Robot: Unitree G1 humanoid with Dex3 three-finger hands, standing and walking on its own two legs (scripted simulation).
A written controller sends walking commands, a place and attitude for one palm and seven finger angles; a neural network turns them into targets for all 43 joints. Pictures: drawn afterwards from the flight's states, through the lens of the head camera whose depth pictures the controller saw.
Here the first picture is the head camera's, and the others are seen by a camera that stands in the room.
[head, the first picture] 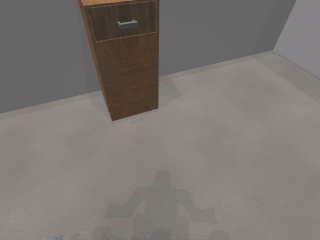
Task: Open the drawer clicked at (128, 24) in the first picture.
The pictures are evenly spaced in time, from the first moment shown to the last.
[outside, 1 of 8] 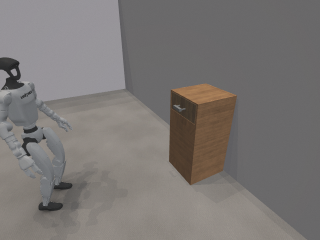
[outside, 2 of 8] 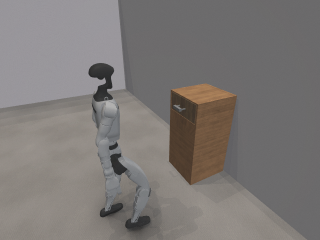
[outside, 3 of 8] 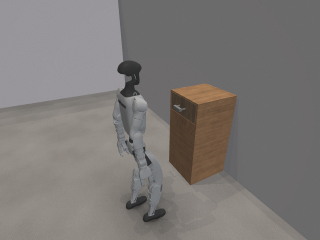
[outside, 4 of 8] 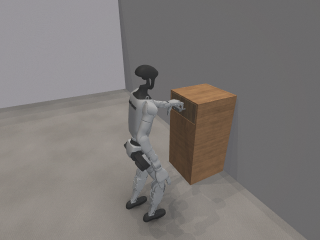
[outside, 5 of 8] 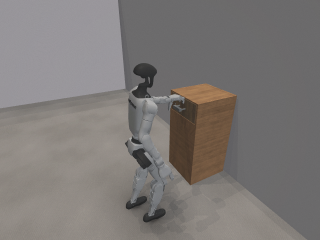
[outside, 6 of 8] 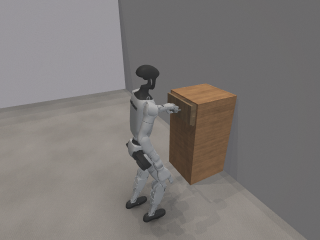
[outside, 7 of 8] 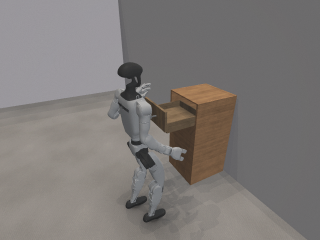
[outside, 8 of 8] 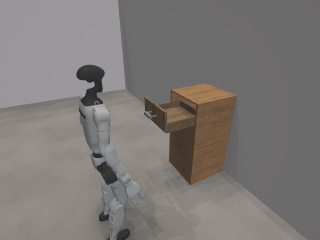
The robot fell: no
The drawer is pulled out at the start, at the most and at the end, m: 0.00 0.30 0.30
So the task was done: yes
